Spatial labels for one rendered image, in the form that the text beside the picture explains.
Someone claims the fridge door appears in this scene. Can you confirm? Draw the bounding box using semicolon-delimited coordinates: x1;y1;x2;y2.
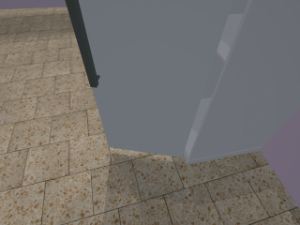
79;0;233;158

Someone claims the handle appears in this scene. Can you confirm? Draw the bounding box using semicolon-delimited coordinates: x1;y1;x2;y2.
65;0;100;88

